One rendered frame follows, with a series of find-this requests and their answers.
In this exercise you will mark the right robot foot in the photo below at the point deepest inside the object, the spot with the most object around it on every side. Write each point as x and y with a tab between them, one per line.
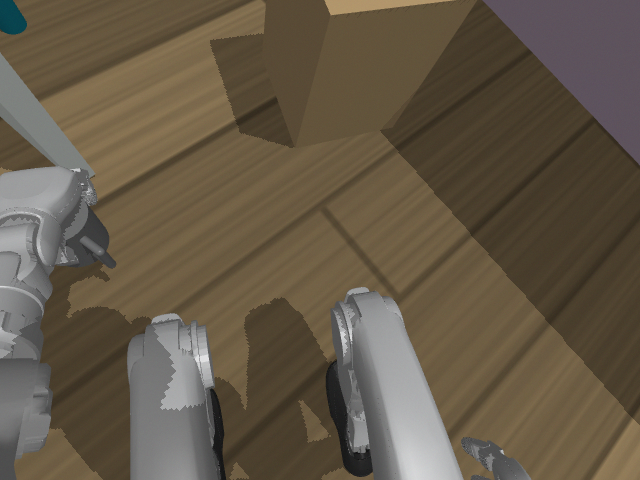
357	464

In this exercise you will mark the right robot hand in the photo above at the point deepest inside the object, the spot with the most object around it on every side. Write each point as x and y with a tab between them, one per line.
493	459

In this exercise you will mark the left robot arm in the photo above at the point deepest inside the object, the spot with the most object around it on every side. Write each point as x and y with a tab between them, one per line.
29	244

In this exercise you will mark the left robot hand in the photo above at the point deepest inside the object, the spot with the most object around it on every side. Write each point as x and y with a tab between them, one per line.
54	190

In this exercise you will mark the left robot foot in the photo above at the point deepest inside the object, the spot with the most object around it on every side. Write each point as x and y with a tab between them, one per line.
218	436

